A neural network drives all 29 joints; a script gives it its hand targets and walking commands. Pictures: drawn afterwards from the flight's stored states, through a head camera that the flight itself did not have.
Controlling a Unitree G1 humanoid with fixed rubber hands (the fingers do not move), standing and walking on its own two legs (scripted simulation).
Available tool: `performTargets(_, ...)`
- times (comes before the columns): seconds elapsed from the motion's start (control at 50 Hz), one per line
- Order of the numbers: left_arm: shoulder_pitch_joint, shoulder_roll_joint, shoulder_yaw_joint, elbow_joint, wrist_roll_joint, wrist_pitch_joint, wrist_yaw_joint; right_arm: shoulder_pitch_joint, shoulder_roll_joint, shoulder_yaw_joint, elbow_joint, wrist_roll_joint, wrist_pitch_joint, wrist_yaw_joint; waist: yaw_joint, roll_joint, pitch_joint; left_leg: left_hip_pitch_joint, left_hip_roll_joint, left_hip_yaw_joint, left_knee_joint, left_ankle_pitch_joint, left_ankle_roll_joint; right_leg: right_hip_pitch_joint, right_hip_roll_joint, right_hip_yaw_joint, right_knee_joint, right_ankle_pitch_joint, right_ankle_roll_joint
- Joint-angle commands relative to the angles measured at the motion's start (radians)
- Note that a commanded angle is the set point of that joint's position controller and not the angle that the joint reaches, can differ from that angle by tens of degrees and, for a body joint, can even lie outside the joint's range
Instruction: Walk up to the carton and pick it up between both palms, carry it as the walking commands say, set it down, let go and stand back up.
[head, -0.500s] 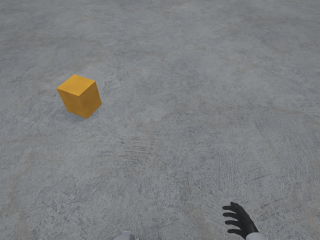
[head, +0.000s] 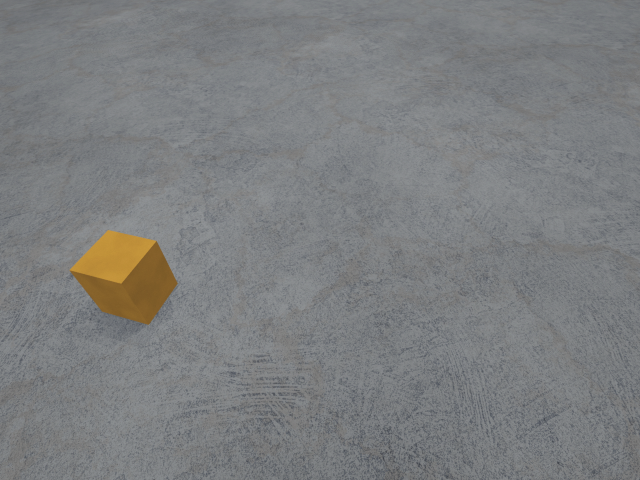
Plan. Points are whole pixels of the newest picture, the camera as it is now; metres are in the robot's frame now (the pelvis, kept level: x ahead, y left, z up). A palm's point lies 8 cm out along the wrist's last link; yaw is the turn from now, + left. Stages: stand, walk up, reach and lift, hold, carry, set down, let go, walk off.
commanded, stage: walk up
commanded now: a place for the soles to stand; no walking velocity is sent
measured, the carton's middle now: (128, 277) +1.01 +0.67 -0.63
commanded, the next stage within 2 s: none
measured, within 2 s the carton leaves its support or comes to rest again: neither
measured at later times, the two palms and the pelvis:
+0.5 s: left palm (41, 427) +0.28 +0.40 -0.10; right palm (371, 387) +0.29 -0.09 -0.11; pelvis +0.21 +0.15 +0.01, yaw -2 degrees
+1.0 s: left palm out of the picture +0.38 +0.53 -0.11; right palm (290, 275) +0.53 +0.03 -0.11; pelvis +0.40 +0.27 +0.01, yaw +2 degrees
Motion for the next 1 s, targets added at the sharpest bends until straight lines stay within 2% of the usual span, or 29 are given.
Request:
performTargets(0.0, 0.148, 0.145, 0.048, 0.001, 0.013, -0.035, 0.020, -0.114, -0.027, -0.006, -0.155, 0.001, -0.035, 0.007, 0.050, -0.157, 0.044, -0.400, 0.127, -0.101, 0.005, 0.111, -0.039, 0.242, -0.289, 0.371, -0.401, 0.071, -0.180)
performTargets(0.06, 0.146, 0.150, 0.053, 0.019, 0.012, -0.055, 0.004, -0.120, 0.011, -0.008, -0.145, 0.006, -0.034, 0.026, 0.038, -0.187, 0.011, -0.306, 0.122, -0.049, -0.146, 0.275, -0.047, 0.204, -0.226, 0.172, -0.367, 0.329, -0.185)
performTargets(0.08, 0.144, 0.158, 0.057, 0.020, 0.010, -0.054, -0.001, -0.142, 0.020, -0.008, -0.148, 0.008, -0.035, 0.032, 0.036, -0.183, 0.009, -0.267, 0.121, -0.032, -0.215, 0.336, -0.039, 0.187, -0.217, 0.126, -0.360, 0.353, -0.178)
performTargets(0.14, 0.143, 0.176, 0.068, 0.020, 0.007, -0.041, -0.011, -0.212, 0.037, -0.013, -0.159, 0.011, -0.041, 0.051, 0.043, -0.199, 0.026, -0.130, 0.099, 0.024, -0.396, 0.523, -0.013, 0.126, -0.201, 0.054, -0.376, 0.226, -0.142)
performTargets(0.18, 0.149, 0.190, 0.072, 0.025, 0.008, -0.030, -0.012, -0.250, 0.024, -0.028, -0.163, 0.006, -0.042, 0.058, 0.048, -0.197, 0.048, -0.032, 0.090, 0.041, -0.471, 0.551, -0.004, 0.089, -0.223, 0.056, -0.391, 0.100, -0.130)
performTargets(0.22, 0.134, 0.201, 0.075, 0.020, 0.018, -0.018, -0.012, -0.213, -0.011, -0.053, -0.155, 0.009, -0.045, 0.053, 0.014, -0.169, 0.032, 0.121, 0.079, 0.039, -0.548, 0.446, 0.019, 0.055, -0.226, 0.030, -0.321, 0.031, -0.110)
performTargets(0.24, 0.143, 0.197, 0.074, 0.020, 0.026, -0.010, -0.014, -0.149, -0.041, -0.070, -0.138, 0.010, -0.047, 0.045, -0.022, -0.114, 0.002, 0.245, 0.069, 0.036, -0.598, 0.393, 0.036, 0.029, -0.204, 0.001, -0.196, 0.014, -0.096)
performTargets(0.26, 0.179, 0.175, 0.065, 0.017, 0.034, -0.001, -0.019, -0.035, -0.082, -0.093, -0.106, 0.013, -0.050, 0.030, -0.075, -0.005, -0.075, 0.413, 0.049, 0.022, -0.625, 0.311, 0.065, -0.015, -0.153, -0.015, 0.030, 0.047, -0.076)
performTargets(0.28, 0.237, 0.129, 0.048, 0.005, 0.026, 0.007, -0.031, 0.066, -0.158, -0.113, -0.095, 0.011, -0.055, 0.004, -0.115, 0.195, -0.147, 0.536, 0.206, -0.205, -0.716, 0.232, 0.141, -0.164, -0.050, -0.023, 0.388, -0.139, -0.043)
performTargets(0.3, 0.280, 0.053, 0.022, -0.037, 0.009, 0.011, -0.038, 0.072, -0.237, -0.110, -0.123, 0.030, -0.056, -0.021, -0.091, 0.263, -0.237, 0.586, 0.392, -0.532, -0.839, 0.065, 0.230, -0.313, 0.055, 0.089, 0.556, -0.403, -0.025)
performTargets(0.32, 0.195, 0.071, 0.026, -0.046, 0.007, 0.015, -0.026, 0.001, -0.227, -0.101, -0.125, 0.066, -0.043, -0.037, -0.097, 0.198, -0.201, 0.454, 0.400, -0.590, -0.954, -0.165, 0.268, -0.345, 0.021, 0.148, 0.586, -0.365, -0.024)
performTargets(0.34, 0.161, 0.092, 0.031, -0.052, 0.015, 0.015, -0.028, -0.058, -0.181, -0.089, -0.127, 0.070, -0.039, -0.046, -0.062, 0.144, -0.118, 0.362, 0.386, -0.533, -0.951, -0.194, 0.252, -0.352, -0.006, 0.152, 0.580, -0.337, -0.023)
performTargets(0.38, 0.160, 0.102, 0.035, -0.032, 0.022, 0.014, -0.033, -0.151, -0.113, -0.065, -0.122, 0.059, -0.042, -0.045, -0.004, 0.134, -0.018, 0.209, 0.330, -0.336, -0.925, -0.110, 0.221, -0.297, -0.044, 0.138, 0.488, -0.276, -0.024)
performTargets(0.4, 0.174, 0.097, 0.037, -0.013, 0.024, 0.020, -0.035, -0.177, -0.087, -0.052, -0.126, 0.058, -0.046, -0.041, 0.016, 0.128, -0.008, 0.131, 0.297, -0.249, -0.927, -0.074, 0.213, -0.227, -0.037, 0.109, 0.441, -0.231, -0.027)
performTargets(0.42, 0.180, 0.080, 0.037, -0.001, 0.022, 0.025, -0.036, -0.181, -0.071, -0.045, -0.120, 0.055, -0.050, -0.037, 0.024, 0.119, 0.005, 0.074, 0.282, -0.205, -0.938, -0.070, 0.218, -0.186, -0.023, 0.081, 0.409, -0.193, -0.029)
performTargets(0.5, 0.142, 0.053, 0.041, -0.024, 0.011, 0.035, -0.034, -0.184, -0.061, -0.028, -0.117, 0.045, -0.043, -0.025, 0.035, 0.062, 0.038, -0.024, 0.267, -0.159, -0.981, -0.185, 0.214, -0.092, -0.003, 0.045, 0.225, -0.064, -0.020)
performTargets(0.54, 0.124, 0.060, 0.046, -0.036, 0.009, 0.032, -0.032, -0.193, -0.073, -0.024, -0.115, 0.038, -0.032, -0.020, 0.038, 0.037, 0.048, -0.063, 0.253, -0.135, -0.969, -0.229, 0.193, -0.011, 0.019, 0.026, 0.129, 0.003, -0.023)
performTargets(0.6, 0.175, 0.087, 0.060, -0.033, 0.009, 0.021, -0.020, -0.217, -0.089, -0.017, -0.122, 0.023, -0.013, -0.011, 0.076, -0.005, 0.064, -0.182, 0.199, -0.075, -0.836, -0.261, 0.146, 0.188, 0.042, 0.018, -0.033, 0.058, -0.051)
performTargets(0.62, 0.221, 0.116, 0.071, -0.024, 0.013, 0.015, -0.009, -0.216, -0.077, -0.008, -0.127, 0.015, -0.009, -0.005, 0.098, -0.037, 0.055, -0.241, 0.165, -0.058, -0.742, -0.258, 0.108, 0.272, 0.029, 0.052, -0.073, 0.003, -0.075)
performTargets(0.64, 0.298, 0.166, 0.083, -0.016, 0.023, 0.007, 0.007, -0.204, -0.043, 0.005, -0.144, 0.007, -0.011, 0.001, 0.129, -0.153, 0.010, -0.332, 0.117, -0.027, -0.522, -0.190, 0.059, 0.376, -0.119, 0.263, -0.163, -0.156, -0.127)
performTargets(0.66, 0.391, 0.222, 0.088, -0.012, 0.030, -0.002, 0.023, -0.168, 0.019, 0.026, -0.170, -0.012, -0.015, 0.007, 0.132, -0.300, -0.061, -0.402, 0.060, -0.018, -0.142, -0.131, 0.016, 0.416, -0.404, 0.701, -0.342, -0.385, -0.208)
performTargets(0.68, 0.338, 0.219, 0.087, -0.007, 0.002, 0.003, 0.048, -0.167, -0.030, 0.001, -0.177, -0.024, -0.007, 0.006, 0.116, -0.167, 0.039, -0.514, 0.019, -0.052, -0.031, -0.069, -0.021, 0.346, -0.460, 0.858, -0.477, -0.427, -0.252)
performTargets(0.7, 0.266, 0.198, 0.083, -0.004, -0.008, -0.001, 0.056, -0.188, -0.076, -0.013, -0.177, -0.027, -0.001, 0.006, 0.104, -0.100, 0.098, -0.524, 0.074, -0.088, 0.034, -0.047, -0.034, 0.277, -0.456, 0.779, -0.461, -0.352, -0.260)
performTargets(0.76, 0.120, 0.166, 0.060, 0.003, 0.018, -0.021, 0.041, -0.136, -0.059, -0.016, -0.156, -0.001, 0.001, 0.008, 0.050, -0.178, 0.036, -0.398, 0.129, -0.122, -0.039, 0.074, -0.055, 0.224, -0.312, 0.425, -0.418, -0.171, -0.200)
performTargets(0.8, 0.126, 0.162, 0.059, 0.018, 0.023, -0.034, 0.029, -0.137, -0.030, -0.014, -0.151, 0.006, -0.002, 0.023, 0.055, -0.193, 0.014, -0.340, 0.132, -0.093, -0.096, 0.170, -0.062, 0.199, -0.270, 0.292, -0.382, 0.029, -0.194)
performTargets(0.86, 0.121, 0.181, 0.071, 0.021, 0.018, -0.032, 0.012, -0.174, 0.006, -0.007, -0.155, 0.016, -0.008, 0.038, 0.056, -0.200, 0.015, -0.219, 0.123, -0.034, -0.265, 0.301, -0.047, 0.140, -0.232, 0.142, -0.342, 0.143, -0.168)
performTargets(0.92, 0.113, 0.203, 0.081, 0.020, 0.014, -0.018, -0.001, -0.216, 0.007, -0.015, -0.165, 0.012, -0.014, 0.053, 0.054, -0.216, 0.028, -0.036, 0.081, 0.032, -0.424, 0.422, -0.033, 0.051, -0.219, 0.080, -0.364, 0.034, -0.133)
performTargets(0.96, 0.094, 0.221, 0.083, 0.018, 0.017, -0.003, -0.006, -0.170, -0.023, -0.037, -0.158, 0.011, -0.018, 0.054, 0.017, -0.210, 0.011, 0.143, 0.053, 0.054, -0.521, 0.367, -0.017, 0.000, -0.220, 0.052, -0.303, -0.002, -0.113)
performTargets(0.98, 0.092, 0.215, 0.078, 0.016, 0.020, 0.006, -0.008, -0.110, -0.046, -0.051, -0.143, 0.012, -0.022, 0.049, -0.020, -0.162, -0.011, 0.254, 0.033, 0.068, -0.575, 0.341, -0.003, -0.024, -0.198, 0.026, -0.203, -0.001, -0.095)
